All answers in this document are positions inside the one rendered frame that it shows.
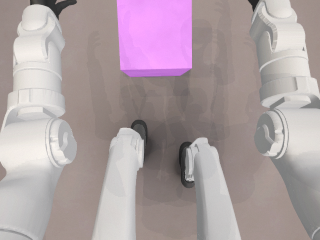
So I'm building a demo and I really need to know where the right robot shin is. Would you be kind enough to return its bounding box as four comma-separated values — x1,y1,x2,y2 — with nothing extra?
184,137,219,181

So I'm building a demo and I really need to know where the robot right thigh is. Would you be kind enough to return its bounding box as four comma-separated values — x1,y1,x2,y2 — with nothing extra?
186,143,241,240

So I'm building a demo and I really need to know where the robot left forearm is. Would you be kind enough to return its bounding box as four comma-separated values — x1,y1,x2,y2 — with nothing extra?
0,4,66,167

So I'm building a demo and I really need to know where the left robot hand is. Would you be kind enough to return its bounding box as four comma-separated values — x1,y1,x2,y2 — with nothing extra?
30,0,77,20

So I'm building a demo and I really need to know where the carton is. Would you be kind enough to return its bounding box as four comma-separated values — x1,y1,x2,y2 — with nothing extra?
117,0,192,77

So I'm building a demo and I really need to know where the left robot upper arm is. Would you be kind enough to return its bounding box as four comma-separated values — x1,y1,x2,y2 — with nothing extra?
0,117,77,240

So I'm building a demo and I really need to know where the robot right forearm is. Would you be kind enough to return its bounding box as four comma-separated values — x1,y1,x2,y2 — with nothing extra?
249,0,320,110

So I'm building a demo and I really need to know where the right robot upper arm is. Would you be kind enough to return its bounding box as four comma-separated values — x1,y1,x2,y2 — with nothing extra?
254,108,320,240

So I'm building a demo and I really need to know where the right robot hand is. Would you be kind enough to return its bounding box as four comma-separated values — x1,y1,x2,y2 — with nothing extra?
248,0,259,12

